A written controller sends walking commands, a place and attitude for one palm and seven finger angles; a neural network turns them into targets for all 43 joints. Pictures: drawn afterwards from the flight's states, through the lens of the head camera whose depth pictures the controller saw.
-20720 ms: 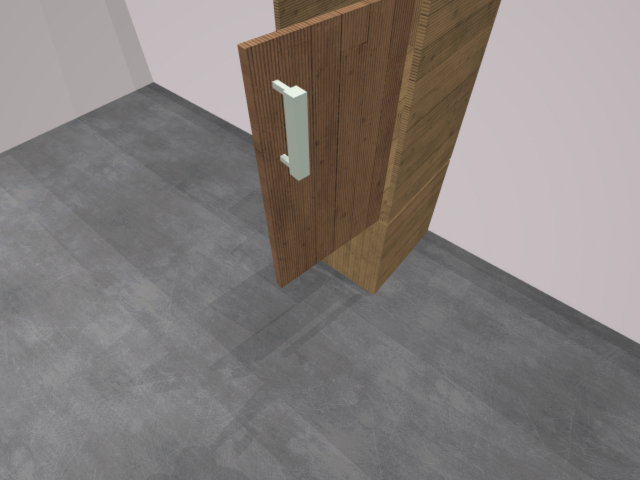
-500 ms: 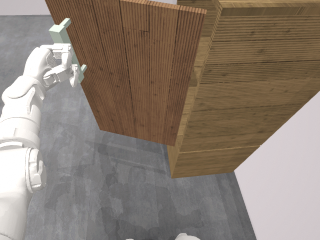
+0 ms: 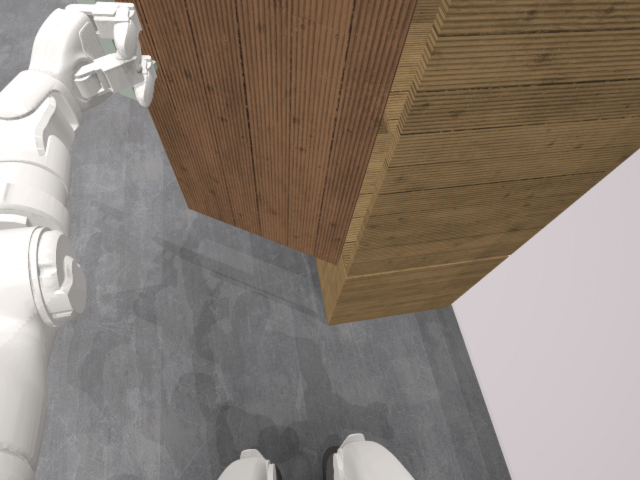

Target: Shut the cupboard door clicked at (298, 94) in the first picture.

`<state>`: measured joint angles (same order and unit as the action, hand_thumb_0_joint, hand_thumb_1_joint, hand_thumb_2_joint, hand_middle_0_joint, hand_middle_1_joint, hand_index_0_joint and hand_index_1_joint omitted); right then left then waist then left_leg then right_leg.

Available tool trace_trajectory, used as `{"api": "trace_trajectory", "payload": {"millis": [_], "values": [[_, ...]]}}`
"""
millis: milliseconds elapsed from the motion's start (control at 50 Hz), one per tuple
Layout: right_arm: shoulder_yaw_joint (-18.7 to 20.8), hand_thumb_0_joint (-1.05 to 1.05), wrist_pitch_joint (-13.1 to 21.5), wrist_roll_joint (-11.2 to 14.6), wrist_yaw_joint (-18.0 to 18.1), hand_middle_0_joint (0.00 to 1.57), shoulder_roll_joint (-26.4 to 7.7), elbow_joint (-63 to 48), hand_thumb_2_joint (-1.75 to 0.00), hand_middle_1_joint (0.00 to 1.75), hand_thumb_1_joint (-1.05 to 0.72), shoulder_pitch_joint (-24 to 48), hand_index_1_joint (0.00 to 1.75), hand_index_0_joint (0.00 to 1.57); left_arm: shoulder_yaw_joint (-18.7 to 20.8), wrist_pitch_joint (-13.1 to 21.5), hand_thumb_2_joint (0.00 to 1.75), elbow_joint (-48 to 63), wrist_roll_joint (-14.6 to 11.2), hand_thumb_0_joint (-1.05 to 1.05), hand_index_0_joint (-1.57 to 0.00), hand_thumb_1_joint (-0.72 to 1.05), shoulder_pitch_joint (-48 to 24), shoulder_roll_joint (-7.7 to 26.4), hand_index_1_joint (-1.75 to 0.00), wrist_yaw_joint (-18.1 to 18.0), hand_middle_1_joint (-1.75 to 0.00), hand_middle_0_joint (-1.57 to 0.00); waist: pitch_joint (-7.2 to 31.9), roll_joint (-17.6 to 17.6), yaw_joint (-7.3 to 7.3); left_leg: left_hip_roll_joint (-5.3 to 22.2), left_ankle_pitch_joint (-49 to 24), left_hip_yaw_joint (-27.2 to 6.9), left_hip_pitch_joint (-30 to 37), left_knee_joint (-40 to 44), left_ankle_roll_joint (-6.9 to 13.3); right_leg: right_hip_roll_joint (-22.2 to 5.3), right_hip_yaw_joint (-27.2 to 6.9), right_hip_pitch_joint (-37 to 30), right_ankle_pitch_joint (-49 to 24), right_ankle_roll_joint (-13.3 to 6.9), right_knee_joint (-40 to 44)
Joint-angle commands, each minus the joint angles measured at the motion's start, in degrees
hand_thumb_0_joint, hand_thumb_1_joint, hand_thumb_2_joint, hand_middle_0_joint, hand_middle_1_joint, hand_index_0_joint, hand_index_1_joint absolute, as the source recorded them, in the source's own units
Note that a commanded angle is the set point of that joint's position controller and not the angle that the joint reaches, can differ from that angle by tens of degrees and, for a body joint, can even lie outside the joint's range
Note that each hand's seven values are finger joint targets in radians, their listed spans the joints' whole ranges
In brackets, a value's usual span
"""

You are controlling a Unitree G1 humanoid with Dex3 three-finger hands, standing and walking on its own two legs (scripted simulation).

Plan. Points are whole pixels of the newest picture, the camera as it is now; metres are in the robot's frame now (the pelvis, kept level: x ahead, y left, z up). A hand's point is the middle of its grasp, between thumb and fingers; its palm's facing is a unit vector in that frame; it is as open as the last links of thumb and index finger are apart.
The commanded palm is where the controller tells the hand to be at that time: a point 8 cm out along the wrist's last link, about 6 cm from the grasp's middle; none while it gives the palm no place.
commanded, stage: push the door shut along its arc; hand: left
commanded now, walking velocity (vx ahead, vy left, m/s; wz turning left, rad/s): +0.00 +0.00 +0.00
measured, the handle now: (121, 26) +0.62 +0.17 +0.15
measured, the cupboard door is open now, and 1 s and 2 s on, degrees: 59 48 48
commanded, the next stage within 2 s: pull the fist back off the door in 0.62 s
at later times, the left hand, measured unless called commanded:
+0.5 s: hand (210, 39) +0.59 +0.07 +0.16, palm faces -0.43 -0.90 +0.02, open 3.0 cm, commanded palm +0.60 +0.12 +0.16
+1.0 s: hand (223, 38) +0.60 +0.06 +0.15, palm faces -0.05 -1.00 -0.02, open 3.0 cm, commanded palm +0.57 +0.11 +0.16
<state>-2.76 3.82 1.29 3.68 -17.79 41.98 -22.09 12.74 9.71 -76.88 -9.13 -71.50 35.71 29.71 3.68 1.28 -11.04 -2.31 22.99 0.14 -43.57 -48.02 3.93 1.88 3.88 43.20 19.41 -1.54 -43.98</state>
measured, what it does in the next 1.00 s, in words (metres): stands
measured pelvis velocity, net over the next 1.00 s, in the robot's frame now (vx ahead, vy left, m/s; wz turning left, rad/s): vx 0.02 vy -0.02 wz -0.02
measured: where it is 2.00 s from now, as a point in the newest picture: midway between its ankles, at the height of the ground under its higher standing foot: outside the picture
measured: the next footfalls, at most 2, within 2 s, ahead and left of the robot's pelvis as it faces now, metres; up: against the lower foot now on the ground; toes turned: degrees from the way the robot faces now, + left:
none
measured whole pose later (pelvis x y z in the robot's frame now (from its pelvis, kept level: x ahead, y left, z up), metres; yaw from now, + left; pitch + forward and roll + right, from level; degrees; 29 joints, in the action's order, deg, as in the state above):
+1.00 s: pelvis +0.02 -0.02 +0.00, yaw -1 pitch +22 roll -2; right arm -2.0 1.0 -2.3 -3.5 -15.4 38.5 -26.3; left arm 17.9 11.0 -77.8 0.4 -76.0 27.4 2.4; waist 4.8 2.8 -13.7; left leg -0.5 23.7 0.0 -45.6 -47.2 2.2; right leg 3.8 3.8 45.6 19.7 -3.1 -43.0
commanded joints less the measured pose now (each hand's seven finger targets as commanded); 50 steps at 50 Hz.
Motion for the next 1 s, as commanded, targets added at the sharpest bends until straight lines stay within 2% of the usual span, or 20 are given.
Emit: {"api": "trace_trajectory", "payload": {"millis": [0,80,220,280,340,400,460,500,540,560,620,700,720,740,760,780,820,880,940,980], "values": [[4.4,0.00,0.7,-0.4,1.0,0.20,-11.5,-1.1,-0.90,0.30,-0.90,-10.2,0.30,0.20,-0.7,2.3,0.90,11.1,0.2,0.00,-1.30,0.90,-34.1,4.9,-1.50,1.0,-1.50,-1.30,26.8,7.3,-5.21,3.7,-25.5,-7.1,29.7,2.7,-2.9,1.1,-1.4,2.8,-13.1,-0.5,4.0],[4.7,0.00,0.2,-0.7,0.9,0.20,-11.4,-0.4,-0.90,0.30,-0.90,-10.7,0.30,0.20,-2.0,1.8,0.90,12.2,0.3,0.00,-1.30,0.90,-36.6,3.1,-1.50,1.3,-1.50,-1.30,28.8,10.4,-5.19,4.0,-31.4,-7.6,33.3,1.6,-3.5,1.5,-0.7,5.0,-14.4,-0.7,3.0],[4.7,0.00,-0.6,-1.1,1.0,0.20,-11.1,0.6,-0.90,0.30,-0.90,-11.4,0.30,0.20,-3.3,0.8,0.90,11.1,0.7,0.00,-1.30,0.90,-38.9,0.4,-1.50,0.7,-1.50,-1.30,28.0,8.7,-6.50,3.9,-31.7,-7.3,32.7,0.5,-2.9,1.8,-0.3,6.4,-14.9,-0.7,2.6],[4.6,0.00,-0.7,-1.3,0.8,0.20,-11.2,0.3,-0.90,0.30,-0.90,-11.7,0.30,0.20,-0.9,0.9,0.90,12.3,0.6,0.00,-1.30,0.90,-41.2,3.4,-1.50,0.2,-1.50,-1.30,30.7,10.7,-6.03,3.7,-34.4,-7.2,34.1,0.2,-3.1,2.0,-0.3,5.4,-16.3,-0.9,1.7],[3.9,0.00,-1.2,-1.4,0.7,0.20,-11.1,-1.5,-0.90,0.30,-0.90,-12.6,0.30,0.20,5.0,0.8,0.90,8.5,2.6,0.00,-1.30,0.90,-38.5,11.9,-1.50,-0.9,-1.50,-1.30,29.7,5.1,-5.53,2.8,-28.5,-5.1,24.5,-0.3,-1.9,1.8,-1.4,-1.6,-19.1,-0.6,1.4],[4.0,0.00,-1.7,-1.4,0.5,0.20,-10.8,-3.1,-0.90,0.30,-0.90,-12.8,0.30,0.20,5.9,2.6,0.90,10.9,4.2,0.00,-1.30,0.90,-38.2,14.1,-1.50,-1.4,-1.50,-1.30,32.9,7.3,-4.66,2.7,-31.7,-4.4,25.1,-1.1,-2.0,1.8,-2.0,-3.8,-22.8,-0.6,0.4],[4.1,0.00,-2.3,-0.8,0.6,0.20,-10.5,-3.6,-0.90,0.30,-0.90,-13.0,0.30,0.20,3.0,2.4,0.90,10.0,3.5,0.00,-1.30,0.90,-38.0,10.3,-1.50,-0.3,-1.50,-1.30,32.3,6.8,-5.51,2.6,-33.2,-3.9,25.2,-1.1,-1.7,2.0,-1.6,-4.2,-24.9,-0.5,0.1],[4.4,0.00,-2.6,-1.1,0.4,0.20,-10.9,-3.2,-0.90,0.30,-0.90,-13.1,0.30,0.20,3.1,1.7,0.90,10.7,3.7,0.00,-1.30,0.90,-39.0,11.0,-1.50,0.3,-1.50,-1.30,32.3,6.9,-5.56,2.7,-32.5,-4.0,26.0,-1.0,-1.7,2.2,-1.9,-3.8,-24.4,-0.4,0.9],[4.7,0.00,-2.7,-1.1,0.4,0.20,-10.8,-2.9,-0.90,0.30,-0.90,-13.0,0.30,0.20,1.4,1.1,0.90,10.7,3.4,0.00,-1.30,0.90,-39.1,8.4,-1.50,0.8,-1.50,-1.30,32.3,6.1,-6.03,2.6,-32.2,-3.7,26.2,-1.2,-1.4,2.2,-1.9,-3.4,-24.8,-0.3,1.2],[4.5,0.00,-2.6,-0.9,0.7,0.20,-10.7,-2.0,-0.90,0.30,-0.90,-13.1,0.30,0.20,-0.4,0.9,0.90,10.4,2.2,0.00,-1.30,0.90,-40.8,5.4,-1.50,1.2,-1.50,-1.30,31.8,8.4,-6.72,2.6,-34.9,-3.6,28.6,-1.4,-1.3,2.4,-1.2,-1.5,-25.1,-0.4,0.8],[4.4,0.00,-2.6,-1.4,0.8,0.20,-10.9,-0.5,-0.90,0.30,-0.90,-12.6,0.30,0.20,-0.5,-0.2,0.90,8.2,2.2,0.00,-1.30,0.90,-41.1,5.8,-1.50,1.5,-1.50,-1.30,29.4,5.6,-7.35,2.5,-30.8,-3.2,25.5,-1.7,-1.1,2.4,-1.3,-1.5,-23.8,-0.2,1.6],[4.3,0.00,-2.0,-1.4,1.0,0.20,-10.9,0.6,-0.90,0.30,-0.90,-12.3,0.30,0.20,-1.2,-0.2,0.90,9.4,1.2,0.00,-1.30,0.90,-43.6,4.8,-1.50,1.7,-1.50,-1.30,30.8,7.0,-7.64,2.1,-30.7,-2.5,25.4,-2.4,-0.9,2.5,-1.4,-2.1,-25.0,-0.3,0.9],[3.3,0.00,-1.0,-1.6,-0.3,0.20,-8.1,-2.0,-0.90,0.30,-0.90,-16.3,0.30,0.20,14.4,-2.2,0.90,9.1,-2.4,0.00,-1.30,0.90,-44.8,10.6,-1.50,-10.3,-1.50,-1.30,30.8,11.4,-5.35,3.4,-31.6,-4.1,19.3,-1.5,-2.0,1.5,-3.5,-6.2,-26.9,0.0,3.3],[3.0,0.00,-0.7,-1.8,-1.8,0.20,-8.1,-2.2,-0.90,0.30,-0.90,-16.7,0.30,0.20,10.3,-3.3,0.90,7.2,-0.7,0.00,-1.30,0.90,-41.6,6.6,-1.50,-15.8,-1.50,-1.30,30.5,10.6,-5.56,3.3,-31.0,-4.1,17.9,-0.3,-2.5,1.4,-3.5,-7.5,-26.7,0.5,3.0],[3.5,0.00,-0.5,-2.4,-2.8,0.20,-7.6,-2.3,-0.90,0.30,-0.90,-18.3,0.30,0.20,10.3,-2.4,0.90,9.0,0.0,0.00,-1.30,0.90,-42.6,4.4,-1.50,-20.6,-1.50,-1.30,30.5,7.1,-6.80,3.7,-33.1,-5.5,19.3,0.1,-2.5,1.5,-2.6,-7.3,-26.9,1.0,2.8],[4.0,0.00,-0.4,-3.3,-4.1,0.20,-7.3,-2.7,-0.90,0.30,-0.90,-18.9,0.30,0.20,8.6,-0.8,0.90,11.8,2.3,0.00,-1.30,0.90,-41.1,1.1,-1.50,-24.7,-1.50,-1.30,31.2,8.3,-6.17,3.6,-35.5,-5.4,20.6,-0.1,-2.6,1.6,-3.0,-6.0,-27.3,1.4,2.7],[4.5,0.00,-0.8,-5.0,-6.4,0.20,-7.2,-3.1,-0.90,0.30,-0.90,-19.6,0.30,0.20,6.0,3.8,0.90,16.5,7.7,0.00,-1.30,0.90,-38.2,-0.5,-1.50,-30.5,-1.50,-1.30,34.3,10.6,-5.39,3.5,-37.4,-5.2,23.2,-0.9,-2.9,1.5,-3.1,-5.3,-26.9,1.2,2.0],[5.2,0.00,-2.1,-4.5,-7.1,0.20,-8.3,-2.6,-0.90,0.30,-0.90,-20.2,0.30,0.20,4.5,5.4,0.90,11.7,10.5,0.00,-1.30,0.90,-36.9,0.0,-1.50,-29.9,-1.50,-1.30,32.5,6.5,-6.09,2.8,-31.3,-4.4,21.4,0.9,-2.5,1.5,-3.5,-8.1,-25.8,1.1,3.4],[5.1,0.00,-2.7,-3.4,-6.4,0.20,-8.6,-3.5,-0.90,0.30,-0.90,-19.1,0.30,0.20,4.5,4.8,0.90,11.6,9.5,0.00,-1.30,0.90,-37.8,1.3,-1.50,-26.7,-1.50,-1.30,33.4,6.9,-5.34,2.0,-25.9,-3.1,20.3,2.8,-1.9,1.2,-4.6,-13.2,-26.0,0.8,5.3],[4.7,0.00,-2.7,-3.0,-5.7,0.20,-8.6,-4.0,-0.90,0.30,-0.90,-18.9,0.30,0.20,8.7,5.2,0.90,11.5,8.1,0.00,-1.30,0.90,-36.7,5.8,-1.50,-25.6,-1.50,-1.30,33.1,6.6,-4.14,2.0,-24.4,-2.7,18.8,4.0,-1.8,1.2,-5.0,-16.3,-26.7,0.8,5.8]]}}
